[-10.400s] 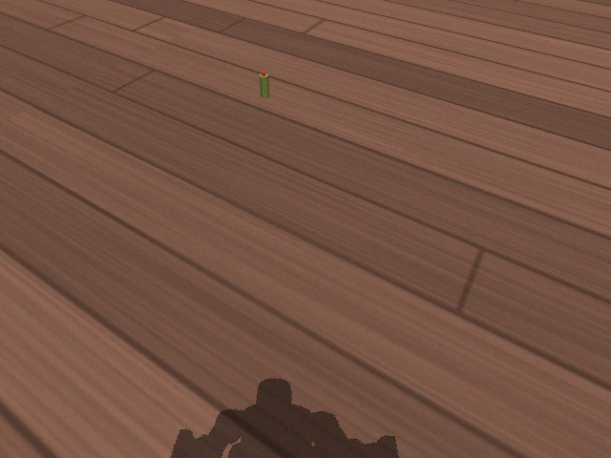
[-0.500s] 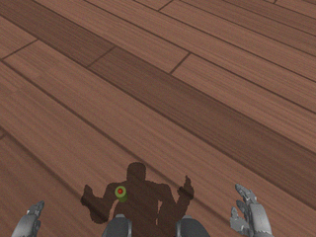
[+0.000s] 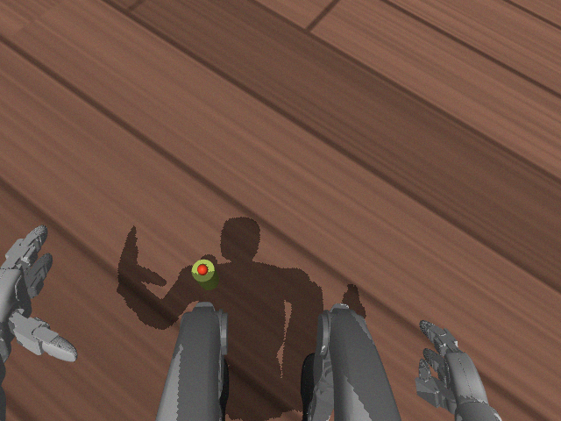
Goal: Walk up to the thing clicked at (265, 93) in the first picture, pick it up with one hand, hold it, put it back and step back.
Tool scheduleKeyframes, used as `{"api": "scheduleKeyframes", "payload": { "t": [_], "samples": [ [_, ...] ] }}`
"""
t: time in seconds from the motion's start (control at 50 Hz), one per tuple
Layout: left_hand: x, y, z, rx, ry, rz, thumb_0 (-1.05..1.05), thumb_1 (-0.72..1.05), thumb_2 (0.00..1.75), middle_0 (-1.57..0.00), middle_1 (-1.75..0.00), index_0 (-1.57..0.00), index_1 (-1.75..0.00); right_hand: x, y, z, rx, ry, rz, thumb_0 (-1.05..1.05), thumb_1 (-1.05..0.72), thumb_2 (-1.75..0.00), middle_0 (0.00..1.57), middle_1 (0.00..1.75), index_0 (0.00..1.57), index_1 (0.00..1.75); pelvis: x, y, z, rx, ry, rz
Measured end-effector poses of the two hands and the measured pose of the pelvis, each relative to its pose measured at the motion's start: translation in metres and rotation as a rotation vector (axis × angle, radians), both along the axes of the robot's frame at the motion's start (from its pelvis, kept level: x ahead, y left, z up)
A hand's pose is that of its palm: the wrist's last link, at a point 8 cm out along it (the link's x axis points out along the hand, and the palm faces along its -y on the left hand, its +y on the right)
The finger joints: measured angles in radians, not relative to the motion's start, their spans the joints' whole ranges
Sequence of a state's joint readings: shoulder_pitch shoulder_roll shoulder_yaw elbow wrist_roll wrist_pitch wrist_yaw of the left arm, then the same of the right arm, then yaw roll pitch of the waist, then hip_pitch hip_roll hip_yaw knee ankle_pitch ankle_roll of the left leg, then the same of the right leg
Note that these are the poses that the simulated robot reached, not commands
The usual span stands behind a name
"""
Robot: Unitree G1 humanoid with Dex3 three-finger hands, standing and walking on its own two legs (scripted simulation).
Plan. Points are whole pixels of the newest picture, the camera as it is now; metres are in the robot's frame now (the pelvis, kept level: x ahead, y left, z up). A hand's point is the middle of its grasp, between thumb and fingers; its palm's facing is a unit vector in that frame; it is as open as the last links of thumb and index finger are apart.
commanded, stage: go down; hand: left
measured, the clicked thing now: (205, 274) +0.38 +0.16 -0.47
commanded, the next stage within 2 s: approach in 1.60 s
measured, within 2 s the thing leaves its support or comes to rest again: neither
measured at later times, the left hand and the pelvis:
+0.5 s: hand (64, 273) +0.32 +0.33 -0.13, palm faces -0.01 -0.99 -0.13, open 17.4 cm; pelvis -0.02 +0.00 -0.08, yaw -2 degrees
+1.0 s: hand (67, 264) +0.34 +0.34 -0.15, palm faces -0.04 -0.99 -0.11, open 17.7 cm; pelvis -0.03 +0.00 -0.13, yaw -2 degrees
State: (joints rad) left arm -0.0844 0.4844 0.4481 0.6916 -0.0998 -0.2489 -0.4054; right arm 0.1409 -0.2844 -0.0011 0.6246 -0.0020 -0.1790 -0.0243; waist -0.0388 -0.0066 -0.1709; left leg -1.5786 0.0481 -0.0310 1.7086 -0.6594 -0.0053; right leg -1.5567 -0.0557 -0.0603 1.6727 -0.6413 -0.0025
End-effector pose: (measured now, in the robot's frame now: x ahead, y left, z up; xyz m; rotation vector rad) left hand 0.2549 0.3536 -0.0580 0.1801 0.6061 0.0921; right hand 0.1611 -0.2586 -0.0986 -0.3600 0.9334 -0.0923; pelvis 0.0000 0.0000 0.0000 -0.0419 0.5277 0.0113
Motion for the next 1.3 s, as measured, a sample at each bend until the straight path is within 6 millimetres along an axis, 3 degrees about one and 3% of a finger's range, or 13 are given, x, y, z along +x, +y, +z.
{"api": "scheduleKeyframes", "payload": {
  "t": [0.14,0.34,0.68,1.3],
  "samples": [
    [0.012,0.013,-0.021,-0.015,-0.085,-0.022,-0.01,-0.51,0.08,-0.04,-0.07,-0.04,-0.07,-0.015,-0.003,-0.03,-0.019,0.025,0.018,0.01,-0.86,-0.89,0.21,0.3,0.21,0.3,-0.014,-0.002,-0.029,-0.008,0.019,0.0],
    [0.038,0.02,-0.043,-0.047,-0.157,-0.072,-0.01,-0.48,0.07,-0.03,-0.05,-0.03,-0.05,-0.027,-0.008,-0.056,-0.051,0.038,0.013,0.01,-0.87,-0.89,0.21,0.3,0.21,0.3,-0.022,0.003,-0.059,-0.025,0.042,-0.009],
    [0.054,0.033,-0.072,-0.071,-0.246,-0.098,-0.01,-0.55,0.07,-0.03,-0.06,-0.03,-0.07,-0.03,-0.008,-0.105,-0.065,0.076,0.056,0.01,-0.88,-0.89,0.21,0.3,0.21,0.3,-0.027,0.003,-0.103,-0.032,0.055,-0.013],
    [0.074,0.047,-0.091,-0.093,-0.32,-0.129,-0.01,-0.6,0.07,-0.04,-0.08,-0.04,-0.09,-0.053,-0.014,-0.14,-0.093,0.109,0.07,0.01,-0.88,-0.89,0.21,0.3,0.21,0.3,-0.038,0.004,-0.144,-0.043,0.039,-0.018]
  ]
}}
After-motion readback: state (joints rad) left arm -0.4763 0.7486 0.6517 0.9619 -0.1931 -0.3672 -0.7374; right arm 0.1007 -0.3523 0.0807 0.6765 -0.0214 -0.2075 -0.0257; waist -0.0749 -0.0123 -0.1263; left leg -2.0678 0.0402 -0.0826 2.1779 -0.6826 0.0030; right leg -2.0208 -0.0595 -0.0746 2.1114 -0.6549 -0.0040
